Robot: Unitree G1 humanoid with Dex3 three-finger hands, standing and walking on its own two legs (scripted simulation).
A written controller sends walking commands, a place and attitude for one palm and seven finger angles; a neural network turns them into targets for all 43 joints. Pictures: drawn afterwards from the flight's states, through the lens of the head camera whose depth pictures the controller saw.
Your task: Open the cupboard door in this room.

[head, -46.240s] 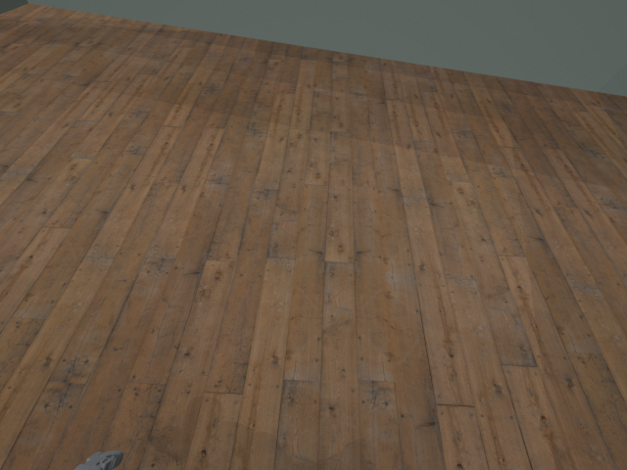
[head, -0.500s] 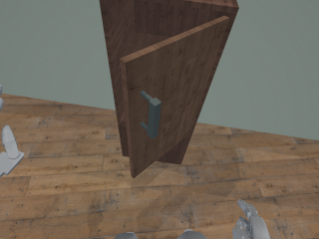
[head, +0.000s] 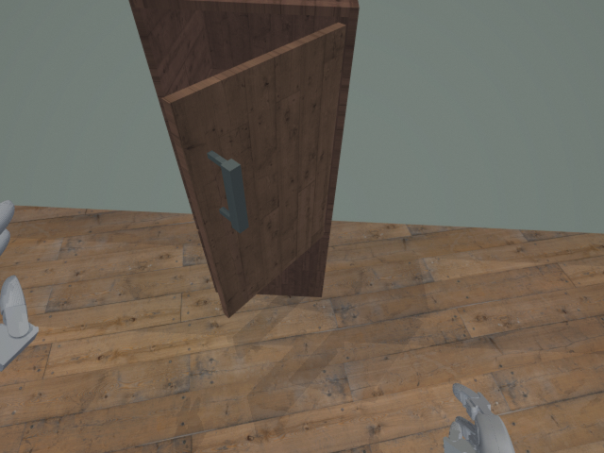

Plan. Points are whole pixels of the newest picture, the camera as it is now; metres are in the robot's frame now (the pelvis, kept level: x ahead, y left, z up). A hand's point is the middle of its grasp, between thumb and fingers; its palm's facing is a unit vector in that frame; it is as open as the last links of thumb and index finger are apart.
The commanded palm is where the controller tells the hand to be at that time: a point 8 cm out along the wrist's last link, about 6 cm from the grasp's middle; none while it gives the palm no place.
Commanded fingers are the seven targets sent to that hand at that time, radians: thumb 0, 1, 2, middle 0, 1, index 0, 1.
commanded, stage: stop stepping back and stand still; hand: left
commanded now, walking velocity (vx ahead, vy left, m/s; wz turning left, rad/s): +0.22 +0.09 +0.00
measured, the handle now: (227, 192) +0.49 +0.15 +0.05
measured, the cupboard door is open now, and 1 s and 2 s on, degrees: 50 50 50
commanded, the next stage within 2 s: let the arm hang, fingers relaxed in 0.60 s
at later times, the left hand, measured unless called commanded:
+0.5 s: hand out of the picture +0.11 +0.29 +0.16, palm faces +0.53 -0.76 -0.38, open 7.4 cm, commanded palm +0.05 +0.32 +0.17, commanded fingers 0.00 0.90 0.90 -0.20 -0.30 -0.20 -0.30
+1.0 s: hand out of the picture +0.01 +0.16 -0.17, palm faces +0.22 -0.97 -0.14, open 7.0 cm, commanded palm none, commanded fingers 0.00 0.90 0.90 -0.20 -0.30 -0.20 -0.30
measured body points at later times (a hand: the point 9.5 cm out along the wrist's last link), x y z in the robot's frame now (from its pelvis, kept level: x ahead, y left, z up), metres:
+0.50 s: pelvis -0.07 +0.01 -0.02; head -0.09 +0.02 +0.43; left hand +0.08 +0.33 +0.18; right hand +0.09 -0.22 -0.10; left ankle -0.05 +0.12 -0.75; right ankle -0.05 -0.08 -0.74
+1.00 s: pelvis -0.06 -0.01 -0.02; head -0.05 +0.01 +0.43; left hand +0.00 +0.21 -0.16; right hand +0.02 -0.25 -0.15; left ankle -0.06 +0.12 -0.74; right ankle -0.04 -0.09 -0.74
